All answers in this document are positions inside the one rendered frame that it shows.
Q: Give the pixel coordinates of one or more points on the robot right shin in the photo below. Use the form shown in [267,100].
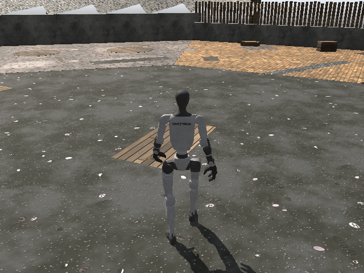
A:
[193,197]

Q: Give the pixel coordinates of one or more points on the right robot forearm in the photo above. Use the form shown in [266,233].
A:
[209,155]

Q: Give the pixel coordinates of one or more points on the right robot upper arm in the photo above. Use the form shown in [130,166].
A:
[202,130]

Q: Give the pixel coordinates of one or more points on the robot head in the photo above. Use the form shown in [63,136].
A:
[182,99]

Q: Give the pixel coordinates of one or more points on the right robot hand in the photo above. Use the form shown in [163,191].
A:
[213,173]

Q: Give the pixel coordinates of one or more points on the left robot upper arm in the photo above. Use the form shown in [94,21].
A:
[162,127]

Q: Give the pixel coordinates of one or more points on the left robot forearm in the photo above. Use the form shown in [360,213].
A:
[157,147]

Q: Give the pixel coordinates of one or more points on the left robot hand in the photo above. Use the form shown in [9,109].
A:
[155,156]

